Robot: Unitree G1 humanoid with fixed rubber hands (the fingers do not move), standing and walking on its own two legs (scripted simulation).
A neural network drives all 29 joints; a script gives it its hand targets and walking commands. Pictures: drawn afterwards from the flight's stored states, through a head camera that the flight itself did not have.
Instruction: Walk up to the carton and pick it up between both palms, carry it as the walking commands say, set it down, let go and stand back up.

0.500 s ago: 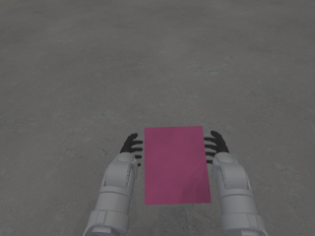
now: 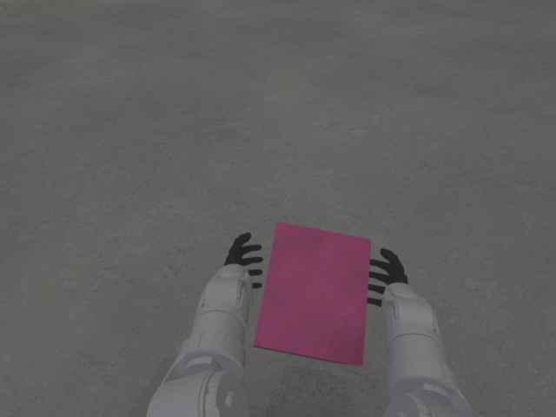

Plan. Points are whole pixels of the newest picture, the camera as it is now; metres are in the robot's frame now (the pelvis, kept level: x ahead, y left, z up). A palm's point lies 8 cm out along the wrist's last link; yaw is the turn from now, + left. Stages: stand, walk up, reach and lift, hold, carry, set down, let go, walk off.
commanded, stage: set down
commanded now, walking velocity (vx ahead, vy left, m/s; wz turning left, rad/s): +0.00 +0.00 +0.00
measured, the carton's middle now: (307, 297) +0.35 -0.01 -0.07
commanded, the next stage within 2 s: none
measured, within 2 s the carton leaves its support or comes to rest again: neither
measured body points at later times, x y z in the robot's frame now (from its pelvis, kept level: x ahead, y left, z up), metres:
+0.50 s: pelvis +0.02 -0.01 -0.01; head +0.18 -0.03 +0.40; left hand +0.39 +0.11 -0.09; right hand +0.36 -0.14 -0.11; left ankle +0.09 +0.10 -0.72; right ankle +0.07 -0.10 -0.72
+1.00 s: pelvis +0.00 +0.00 -0.06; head +0.27 -0.02 +0.30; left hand +0.37 +0.12 -0.21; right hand +0.34 -0.13 -0.22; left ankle +0.09 +0.10 -0.72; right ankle +0.07 -0.10 -0.72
